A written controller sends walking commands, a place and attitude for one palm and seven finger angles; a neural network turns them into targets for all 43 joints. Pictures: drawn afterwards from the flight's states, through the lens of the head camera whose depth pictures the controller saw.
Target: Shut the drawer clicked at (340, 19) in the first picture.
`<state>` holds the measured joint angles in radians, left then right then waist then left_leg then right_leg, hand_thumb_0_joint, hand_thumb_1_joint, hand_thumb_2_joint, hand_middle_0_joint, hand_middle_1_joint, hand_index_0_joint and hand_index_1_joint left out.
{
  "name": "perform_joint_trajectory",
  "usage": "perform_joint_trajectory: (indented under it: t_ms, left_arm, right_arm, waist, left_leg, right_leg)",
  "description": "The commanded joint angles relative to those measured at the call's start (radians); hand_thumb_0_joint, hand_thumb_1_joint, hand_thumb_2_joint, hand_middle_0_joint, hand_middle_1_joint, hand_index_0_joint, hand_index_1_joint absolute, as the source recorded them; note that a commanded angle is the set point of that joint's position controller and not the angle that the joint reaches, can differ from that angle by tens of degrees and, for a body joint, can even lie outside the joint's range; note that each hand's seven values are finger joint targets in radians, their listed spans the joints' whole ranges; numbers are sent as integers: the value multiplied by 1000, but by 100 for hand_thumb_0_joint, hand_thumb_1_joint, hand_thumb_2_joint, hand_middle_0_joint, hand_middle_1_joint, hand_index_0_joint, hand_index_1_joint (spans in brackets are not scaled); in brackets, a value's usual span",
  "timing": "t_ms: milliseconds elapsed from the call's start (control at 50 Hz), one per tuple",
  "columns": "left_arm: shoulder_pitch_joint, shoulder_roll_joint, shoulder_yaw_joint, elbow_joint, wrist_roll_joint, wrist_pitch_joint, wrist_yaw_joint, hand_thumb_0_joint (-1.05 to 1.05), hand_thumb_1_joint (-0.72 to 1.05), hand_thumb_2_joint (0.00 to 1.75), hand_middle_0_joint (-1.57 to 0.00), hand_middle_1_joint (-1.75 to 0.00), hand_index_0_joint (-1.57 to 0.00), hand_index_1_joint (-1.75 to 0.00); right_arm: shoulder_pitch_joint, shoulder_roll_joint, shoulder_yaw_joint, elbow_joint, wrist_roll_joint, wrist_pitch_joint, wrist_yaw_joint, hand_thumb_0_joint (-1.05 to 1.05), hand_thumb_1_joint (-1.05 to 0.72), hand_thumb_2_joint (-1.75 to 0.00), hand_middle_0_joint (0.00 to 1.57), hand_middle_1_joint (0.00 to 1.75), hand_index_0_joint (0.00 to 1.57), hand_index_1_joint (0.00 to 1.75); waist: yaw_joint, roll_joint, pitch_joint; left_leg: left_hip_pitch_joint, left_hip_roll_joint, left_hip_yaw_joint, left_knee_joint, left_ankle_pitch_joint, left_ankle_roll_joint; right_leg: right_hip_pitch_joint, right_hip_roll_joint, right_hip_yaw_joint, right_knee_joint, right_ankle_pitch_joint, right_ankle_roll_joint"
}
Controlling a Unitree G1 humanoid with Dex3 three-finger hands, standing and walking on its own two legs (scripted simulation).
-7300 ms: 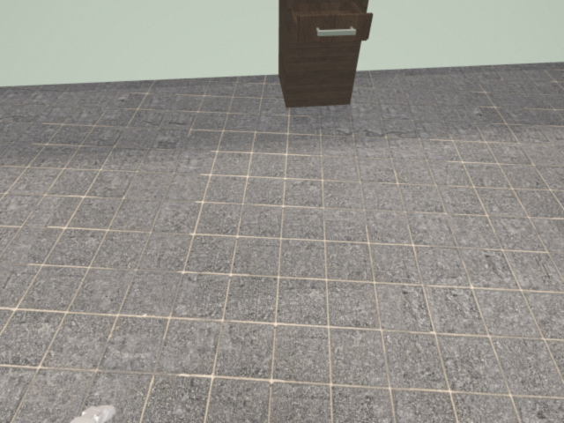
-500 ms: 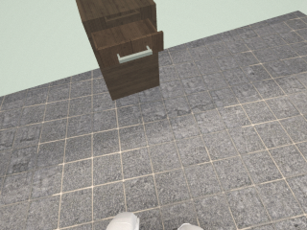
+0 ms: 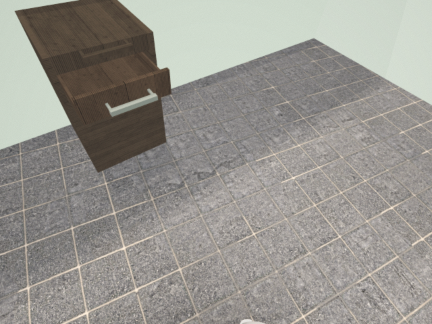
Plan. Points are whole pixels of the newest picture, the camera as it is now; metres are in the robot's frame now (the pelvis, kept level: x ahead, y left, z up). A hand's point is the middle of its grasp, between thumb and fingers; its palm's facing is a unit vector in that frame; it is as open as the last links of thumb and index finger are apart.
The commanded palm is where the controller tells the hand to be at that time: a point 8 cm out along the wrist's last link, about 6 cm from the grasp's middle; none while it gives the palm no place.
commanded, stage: walk to a spot facing it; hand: left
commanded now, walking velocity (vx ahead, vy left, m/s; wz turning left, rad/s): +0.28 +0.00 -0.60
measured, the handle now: (131, 101) +0.88 +0.41 -0.22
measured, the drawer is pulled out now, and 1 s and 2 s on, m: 0.17 0.17 0.17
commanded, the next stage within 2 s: turn to face it in 1.22 s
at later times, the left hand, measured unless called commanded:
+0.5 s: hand (209, 226) +0.37 +0.04 -0.18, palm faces -0.41 -0.90 -0.16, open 7.4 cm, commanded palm none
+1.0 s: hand (189, 200) +0.45 +0.11 -0.18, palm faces -0.43 -0.88 -0.19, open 7.4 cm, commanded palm none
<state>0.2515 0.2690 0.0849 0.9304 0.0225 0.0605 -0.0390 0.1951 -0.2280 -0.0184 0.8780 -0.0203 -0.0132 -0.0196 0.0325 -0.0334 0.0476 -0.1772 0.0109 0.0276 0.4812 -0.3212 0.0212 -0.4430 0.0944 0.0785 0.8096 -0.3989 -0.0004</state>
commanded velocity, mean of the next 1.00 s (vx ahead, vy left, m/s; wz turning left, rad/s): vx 0.33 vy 0.00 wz -0.48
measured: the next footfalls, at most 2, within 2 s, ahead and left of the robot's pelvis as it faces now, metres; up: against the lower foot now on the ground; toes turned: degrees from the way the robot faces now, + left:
right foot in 0.44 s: +0.23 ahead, -0.18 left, +0.00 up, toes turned -25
left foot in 0.86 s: +0.44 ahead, -0.01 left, +0.00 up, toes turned -20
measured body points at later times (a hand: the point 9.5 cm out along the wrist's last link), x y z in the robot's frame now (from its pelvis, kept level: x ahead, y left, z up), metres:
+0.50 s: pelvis +0.15 -0.06 -0.03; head +0.21 -0.07 +0.41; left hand +0.39 +0.09 -0.16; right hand -0.04 -0.23 -0.16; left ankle +0.02 +0.10 -0.65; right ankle +0.20 -0.16 -0.74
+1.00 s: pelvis +0.35 -0.07 +0.00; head +0.38 -0.06 +0.45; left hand +0.47 +0.15 -0.16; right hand +0.33 -0.33 -0.12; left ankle +0.40 +0.01 -0.74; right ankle +0.24 -0.17 -0.65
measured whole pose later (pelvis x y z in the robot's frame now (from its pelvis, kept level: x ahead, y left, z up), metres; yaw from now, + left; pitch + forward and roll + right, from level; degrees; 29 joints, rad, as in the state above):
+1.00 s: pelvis +0.35 -0.07 +0.00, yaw -31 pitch +0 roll -1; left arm 0.32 0.25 0.09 1.03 0.03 0.02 -0.03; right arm 0.17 -0.16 -0.02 0.89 -0.03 -0.07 -0.01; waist 0.04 -0.04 0.05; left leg -0.23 0.08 0.18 0.53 -0.28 0.02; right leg -0.45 -0.02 -0.01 1.16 -0.36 -0.01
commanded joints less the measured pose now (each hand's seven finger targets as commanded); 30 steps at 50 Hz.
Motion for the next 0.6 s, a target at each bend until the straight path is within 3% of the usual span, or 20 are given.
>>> perform_joint_trajectory:
  t_ms: [0,60,100,180,240,280,340,360,380,400,420,440,460,480,500,540,560,580]
  left_arm:
    - [-94,74,25,-114,15,-47,-23,0,90,90,-20,-30,-20,-30]
    - [-113,30,2,-109,15,-45,-23,0,90,90,-20,-30,-20,-30]
    - [-151,11,-8,-109,11,-43,-22,0,90,90,-20,-30,-20,-30]
    - [-255,-6,-23,-118,7,-38,-28,0,90,90,-20,-30,-20,-30]
    - [-347,-23,-35,-134,3,-42,-32,0,90,90,-20,-30,-20,-30]
    - [-378,-19,-38,-136,3,-48,-29,0,90,90,-20,-30,-20,-30]
    - [-240,10,-26,-102,2,-64,-19,0,90,90,-20,-30,-20,-30]
    - [-120,39,-13,-68,3,-75,-14,0,90,90,-20,-30,-20,-30]
    - [25,100,3,-22,7,-87,-5,0,90,90,-20,-30,-20,-30]
    - [150,204,25,7,3,-94,10,0,90,90,-20,-30,-20,-30]
    - [209,264,35,25,-23,-91,18,0,90,90,-20,-30,-20,-30]
    - [161,259,40,2,-25,-87,26,0,90,90,-20,-30,-20,-30]
    - [82,221,30,-19,-25,-85,29,0,90,90,-20,-30,-20,-30]
    - [1,169,18,-35,-24,-87,38,0,90,90,-20,-30,-20,-30]
    - [-51,140,8,-46,-15,-93,41,0,90,90,-20,-30,-20,-30]
    - [-97,113,1,-48,-2,-103,40,0,90,90,-20,-30,-20,-30]
    - [-110,111,1,-49,1,-106,39,0,90,90,-20,-30,-20,-30]
    - [-107,106,2,-38,3,-109,38,0,90,90,-20,-30,-20,-30]
  right_arm:
    - [51,-147,-33,-40,-3,-35,-10,0,-90,-90,20,30,20,30]
    - [180,-122,-25,9,2,-56,-15,0,-90,-90,20,30,20,30]
    - [254,-112,-19,42,1,-62,-18,0,-90,-90,20,30,20,30]
    - [330,-97,-17,87,-2,-65,-21,0,-90,-90,20,30,20,30]
    - [361,-100,-23,111,-9,-62,-21,0,-90,-90,20,30,20,30]
    - [378,-107,-29,130,-12,-57,-18,0,-90,-90,20,30,20,30]
    - [337,-149,-42,122,-2,-58,-15,0,-90,-90,20,30,20,30]
    - [313,-166,-49,117,3,-57,-13,0,-90,-90,20,30,20,30]
    - [299,-156,-44,101,12,-55,-4,0,-90,-90,20,30,20,30]
    - [304,-81,-32,74,32,-55,5,0,-90,-90,20,30,20,30]
    - [236,-60,-32,30,34,-60,-5,0,-90,-90,20,30,20,30]
    - [194,-79,-38,15,27,-63,-5,0,-90,-90,20,30,20,30]
    - [159,-81,-45,14,21,-57,-3,0,-90,-90,20,30,20,30]
    - [133,-85,-46,24,9,-44,0,0,-90,-90,20,30,20,30]
    - [153,-62,-41,40,-1,-28,3,0,-90,-90,20,30,20,30]
    - [214,-34,-39,64,-7,-3,7,0,-90,-90,20,30,20,30]
    - [230,-32,-39,65,-8,3,10,0,-90,-90,20,30,20,30]
    - [213,-24,-42,59,-8,3,15,0,-90,-90,20,30,20,30]
  waist:
    - [-24,152,72]
    - [-47,155,20]
    - [-60,168,29]
    - [-84,196,83]
    - [-108,198,122]
    - [-113,208,109]
    - [-40,224,4]
    - [21,215,-67]
    - [88,170,-155]
    - [129,-35,-271]
    - [124,-116,-339]
    - [113,-78,-305]
    - [73,-48,-208]
    - [33,24,-107]
    - [-15,37,-56]
    - [-72,-13,-33]
    - [-89,-45,-37]
    - [-88,-72,-26]
  left_leg:
    - [82,315,-210,-327,-82,74]
    - [212,270,-65,-248,333,57]
    - [251,275,-21,-213,538,41]
    - [276,289,46,-214,610,54]
    - [282,300,108,-215,641,71]
    - [289,312,142,-175,769,65]
    - [290,319,212,19,1110,45]
    - [246,304,229,177,1102,22]
    - [31,295,237,393,928,-18]
    - [-299,179,228,719,90,-62]
    - [-475,83,122,998,-314,-76]
    - [-485,124,-2,1006,-197,-61]
    - [-497,156,-11,1000,-128,-66]
    - [-461,195,-25,926,-74,-64]
    - [-401,205,-11,854,-54,-70]
    - [-317,192,18,745,-21,-84]
    - [-302,185,27,690,-1,-91]
    - [-285,178,31,636,23,-92]
  right_leg:
    - [-300,-128,-38,350,93,36]
    - [-338,-136,-81,398,147,44]
    - [-364,-143,-104,397,152,43]
    - [-385,-163,-158,280,186,37]
    - [-329,-155,-202,90,183,18]
    - [-242,-133,-230,-13,149,-11]
    - [-5,-59,-272,-134,110,-66]
    - [173,-40,-277,-217,144,-82]
    - [503,-70,-238,-280,253,-109]
    - [802,-357,123,-294,373,-214]
    - [848,-551,444,-373,629,-314]
    - [727,-519,390,-417,544,-304]
    - [592,-494,367,-453,408,-288]
    - [419,-452,271,-483,315,-258]
    - [267,-408,191,-512,292,-224]
    - [106,-341,98,-557,257,-190]
    - [83,-317,69,-569,209,-184]
    - [45,-300,69,-582,173,-183]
